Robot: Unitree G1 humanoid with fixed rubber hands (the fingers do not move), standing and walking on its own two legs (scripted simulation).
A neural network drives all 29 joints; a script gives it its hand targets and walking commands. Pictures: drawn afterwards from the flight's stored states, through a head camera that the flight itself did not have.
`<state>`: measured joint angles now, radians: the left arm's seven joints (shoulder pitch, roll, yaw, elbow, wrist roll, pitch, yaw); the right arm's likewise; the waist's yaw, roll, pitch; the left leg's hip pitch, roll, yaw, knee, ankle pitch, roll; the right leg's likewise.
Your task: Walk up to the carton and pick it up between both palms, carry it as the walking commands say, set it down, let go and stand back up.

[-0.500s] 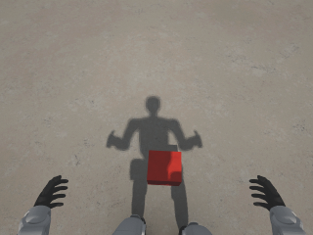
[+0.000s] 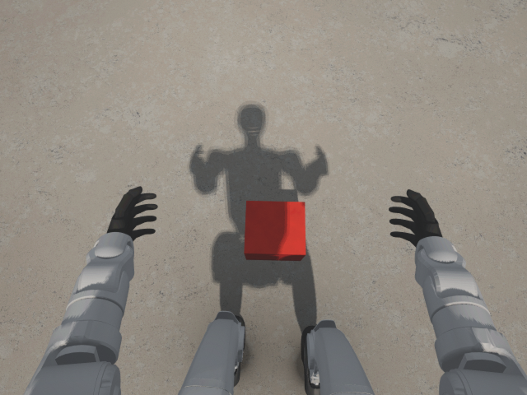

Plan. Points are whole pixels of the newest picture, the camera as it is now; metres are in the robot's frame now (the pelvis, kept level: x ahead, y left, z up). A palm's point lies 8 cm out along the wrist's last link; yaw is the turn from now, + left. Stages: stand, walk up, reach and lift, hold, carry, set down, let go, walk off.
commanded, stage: reach and lift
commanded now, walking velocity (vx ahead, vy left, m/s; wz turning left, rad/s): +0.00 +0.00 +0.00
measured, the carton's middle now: (274, 232) +0.48 +0.00 -0.63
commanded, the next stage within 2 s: none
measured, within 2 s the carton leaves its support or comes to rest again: neither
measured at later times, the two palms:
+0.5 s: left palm (175, 170) +0.48 +0.20 -0.14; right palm (377, 177) +0.48 -0.18 -0.14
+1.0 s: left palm (190, 180) +0.49 +0.19 -0.23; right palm (359, 187) +0.49 -0.17 -0.23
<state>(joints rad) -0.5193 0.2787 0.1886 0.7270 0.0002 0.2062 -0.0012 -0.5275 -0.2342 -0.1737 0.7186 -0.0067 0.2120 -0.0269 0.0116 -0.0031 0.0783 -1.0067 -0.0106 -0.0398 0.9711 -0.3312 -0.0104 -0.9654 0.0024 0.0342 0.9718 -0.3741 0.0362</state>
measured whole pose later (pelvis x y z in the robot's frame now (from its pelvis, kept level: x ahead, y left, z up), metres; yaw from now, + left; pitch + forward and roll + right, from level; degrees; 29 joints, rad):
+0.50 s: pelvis -0.01 +0.00 -0.04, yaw -1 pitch +40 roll -2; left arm -1.05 0.21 0.28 0.88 0.05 0.14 0.05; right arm -1.04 -0.18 -0.33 0.87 -0.04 0.12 -0.06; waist 0.01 0.00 0.00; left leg -1.46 -0.01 -0.04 1.07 -0.30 -0.01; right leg -1.42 0.01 0.03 1.07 -0.34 0.05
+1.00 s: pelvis -0.01 +0.00 -0.10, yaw -1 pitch +49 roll -2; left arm -1.13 0.22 0.35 0.91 0.09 0.09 0.03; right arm -1.10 -0.14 -0.37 0.86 -0.09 0.10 -0.09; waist 0.01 0.00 -0.08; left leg -1.79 -0.01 -0.05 1.32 -0.38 -0.02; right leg -1.75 0.02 0.03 1.33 -0.44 0.04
